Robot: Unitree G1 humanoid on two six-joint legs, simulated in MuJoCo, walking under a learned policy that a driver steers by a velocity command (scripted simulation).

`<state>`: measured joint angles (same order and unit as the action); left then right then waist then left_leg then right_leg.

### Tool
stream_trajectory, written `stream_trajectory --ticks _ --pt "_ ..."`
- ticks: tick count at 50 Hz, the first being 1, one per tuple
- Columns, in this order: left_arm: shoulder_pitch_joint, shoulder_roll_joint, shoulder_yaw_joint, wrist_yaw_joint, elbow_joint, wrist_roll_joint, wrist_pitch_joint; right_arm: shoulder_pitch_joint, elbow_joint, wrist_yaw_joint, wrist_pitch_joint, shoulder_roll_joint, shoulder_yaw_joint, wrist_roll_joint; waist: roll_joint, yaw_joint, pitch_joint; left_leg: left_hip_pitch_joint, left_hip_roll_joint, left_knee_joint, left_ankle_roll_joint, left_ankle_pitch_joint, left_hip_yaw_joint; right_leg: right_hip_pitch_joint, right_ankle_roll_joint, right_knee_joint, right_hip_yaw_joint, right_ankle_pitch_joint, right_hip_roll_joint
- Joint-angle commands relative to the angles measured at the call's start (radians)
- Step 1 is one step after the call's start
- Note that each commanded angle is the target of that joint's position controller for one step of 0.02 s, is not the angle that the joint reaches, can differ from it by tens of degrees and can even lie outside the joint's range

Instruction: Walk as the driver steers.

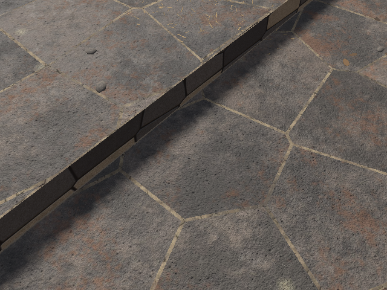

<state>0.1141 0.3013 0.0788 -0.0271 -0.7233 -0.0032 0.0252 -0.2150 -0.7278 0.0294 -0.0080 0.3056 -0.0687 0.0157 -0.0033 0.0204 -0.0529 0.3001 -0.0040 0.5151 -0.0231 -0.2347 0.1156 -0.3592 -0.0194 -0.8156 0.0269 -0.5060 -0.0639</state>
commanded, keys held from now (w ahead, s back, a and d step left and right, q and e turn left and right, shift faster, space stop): q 0.40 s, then no key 0.06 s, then e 0.54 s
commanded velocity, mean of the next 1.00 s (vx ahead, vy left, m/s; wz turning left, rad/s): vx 0.00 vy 0.00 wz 0.14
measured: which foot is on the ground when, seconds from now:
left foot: down 0.00-0.08, up 0.10-0.56, down 0.58-1.00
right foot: up 0.00-0.06, down 0.08-0.72, up 0.74-1.00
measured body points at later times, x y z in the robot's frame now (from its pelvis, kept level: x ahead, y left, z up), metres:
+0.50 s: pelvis -0.01 -0.02 +0.01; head +0.03 -0.01 +0.45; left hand +0.02 +0.29 -0.10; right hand +0.24 -0.23 -0.09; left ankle -0.03 +0.13 -0.70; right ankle +0.00 -0.12 -0.74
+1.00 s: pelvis -0.01 +0.00 +0.00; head +0.03 -0.01 +0.44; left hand +0.08 +0.30 -0.10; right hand +0.18 -0.26 -0.11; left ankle -0.03 +0.12 -0.74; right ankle +0.00 -0.12 -0.71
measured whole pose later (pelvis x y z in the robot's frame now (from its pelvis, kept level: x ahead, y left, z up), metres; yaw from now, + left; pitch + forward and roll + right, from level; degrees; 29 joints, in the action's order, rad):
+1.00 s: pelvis -0.01 +0.00 +0.00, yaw +5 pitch +0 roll +1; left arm 0.19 0.31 0.08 0.01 -0.72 -0.02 0.08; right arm -0.09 -0.74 0.03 -0.02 0.30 -0.08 0.00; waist -0.01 -0.01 -0.08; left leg 0.22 -0.08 0.50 -0.01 -0.27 -0.20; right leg -0.37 -0.06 -0.78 -0.05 -0.41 0.07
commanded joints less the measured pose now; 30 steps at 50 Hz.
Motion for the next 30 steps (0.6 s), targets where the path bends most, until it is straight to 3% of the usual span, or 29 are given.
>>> stream_trajectory --ticks 1,3,4,5,6,7,8,9,10,12,14,17,21,25,27,28,29,30 --pt "0.007 0.032 0.006 0.018 0.065 -0.009 -0.027 0.071 0.081 0.013 -0.023 0.184 -0.056 0.011 -0.168 -0.013 0.152 -0.143 -0.186 -0.117 0.196 0.384 0.253 0.011 -0.029 0.149 0.006 0.1 0.005" --pt "0.098 0.046 0.017 0.031 0.037 -0.012 -0.031 0.11 0.101 0.014 -0.041 0.171 -0.053 0.021 -0.17 -0.055 0.164 -0.077 -0.144 -0.085 0.156 0.264 0.248 0.156 -0.019 0.373 -0.028 0.28 -0.011" --pt "0.129 0.077 0.03 0.027 0.026 -0.006 -0.028 0.09 0.102 0.014 -0.041 0.142 -0.045 0.021 -0.122 -0.054 0.161 0.006 -0.1 -0.036 0.11 0.102 0.224 0.253 0.003 0.451 0.002 0.335 0.035" --pt "0.154 0.167 0.05 0.014 0.037 0.012 -0.021 0.036 0.097 0.008 -0.039 0.072 -0.027 -0.001 0.12 -0.028 0.155 0.177 0.017 0.201 0.036 -0.19 0.104 0.353 0.085 0.52 0.25 0.359 0.27" --pt "0.109 0.228 0.056 0.02 0.059 0.053 -0.021 0.031 0.129 0.013 -0.025 0.1 -0.039 -0.001 0.299 -0.011 0.103 0.312 0.084 0.404 -0.001 -0.416 0.04 0.224 0.243 0.57 0.503 0.404 0.465" --pt "0.062 0.179 0.039 0.019 0.088 0.059 -0.036 0.024 0.111 0.014 -0.017 0.173 -0.06 -0.004 0.196 -0.004 0.071 0.305 0.03 0.573 -0.01 -0.382 0.081 0.177 0.296 0.589 0.49 0.384 0.467" --pt "0.005 0.129 0.025 0.015 0.092 0.047 -0.046 0.013 0.085 0.013 -0.022 0.195 -0.074 0.003 0.124 0.019 0.037 0.313 0.02 0.632 -0.015 -0.307 0.079 0.155 0.259 0.572 0.371 0.365 0.408" --pt "-0.029 0.11 0.019 0.01 0.101 0.031 -0.051 -0.015 0.055 0.019 -0.032 0.177 -0.074 0.002 0.096 0.03 0.027 0.327 0.012 0.655 -0.028 -0.24 0.066 0.174 0.216 0.563 0.274 0.339 0.344" --pt "-0.036 0.101 0.015 0.002 0.098 0.018 -0.054 -0.016 0.049 0.02 -0.038 0.161 -0.071 0.0 0.102 0.02 0.02 0.346 0.006 0.683 -0.044 -0.183 0.058 0.197 0.204 0.552 0.219 0.4 0.323" --pt "0.007 0.092 0.009 -0.013 0.089 0.02 -0.05 0.009 0.067 0.014 -0.039 0.135 -0.064 0.006 0.112 -0.005 0.041 0.34 0.005 0.7 -0.072 -0.127 0.015 0.229 0.216 0.543 0.124 0.532 0.298" --pt "0.059 0.098 0.011 -0.024 0.078 0.023 -0.04 0.059 0.099 0.007 -0.037 0.113 -0.053 0.013 0.118 -0.041 0.055 0.373 -0.011 0.624 -0.094 -0.11 -0.01 0.313 0.236 0.54 0.091 0.571 0.312" --pt "0.093 0.128 0.022 -0.027 0.07 0.022 -0.027 0.093 0.133 -0.004 -0.039 0.096 -0.041 0.007 0.117 -0.067 0.074 0.363 -0.044 0.515 -0.109 -0.124 -0.037 0.384 0.259 0.542 0.072 0.586 0.354" --pt "0.077 0.16 0.036 -0.011 0.07 0.015 -0.02 0.118 0.166 -0.022 -0.042 0.072 -0.025 0.0 0.123 -0.075 0.07 0.255 -0.071 0.37 -0.091 -0.147 -0.094 0.336 0.269 0.543 0.004 0.618 0.37" --pt "0.078 0.172 0.037 0.015 0.044 -0.008 -0.019 0.104 0.171 -0.024 -0.043 0.06 -0.019 -0.005 0.135 -0.062 0.096 0.101 -0.029 0.18 -0.043 -0.17 -0.136 0.313 0.27 0.485 -0.005 0.743 0.371" --pt "0.039 0.13 0.015 0.026 0.028 -0.026 -0.024 0.032 0.133 -0.024 -0.041 0.041 -0.014 -0.011 0.122 -0.005 0.111 -0.076 -0.01 -0.1 0.006 0.022 -0.148 0.264 0.221 0.416 -0.021 0.729 0.333" --pt "0.077 0.077 -0.008 0.034 0.001 -0.026 -0.035 -0.004 0.115 -0.02 -0.039 0.061 -0.015 -0.02 0.085 0.01 0.129 -0.245 -0.03 -0.247 0.032 0.207 -0.109 0.18 0.151 0.389 -0.042 0.651 0.295" --pt "0.106 0.022 -0.034 0.045 0.004 0.015 -0.049 -0.05 0.11 -0.007 -0.038 0.13 -0.025 -0.032 -0.045 -0.013 0.212 -0.445 -0.186 -0.184 0.061 0.553 0.055 0.067 0.062 0.3 -0.088 0.409 0.231" --pt "0.168 -0.007 -0.043 0.051 -0.002 0.03 -0.054 0.049 0.131 0.0 -0.035 0.137 -0.014 -0.053 -0.188 -0.08 0.204 -0.359 -0.316 -0.121 0.202 0.642 0.137 0.032 -0.011 0.304 -0.091 0.07 0.174"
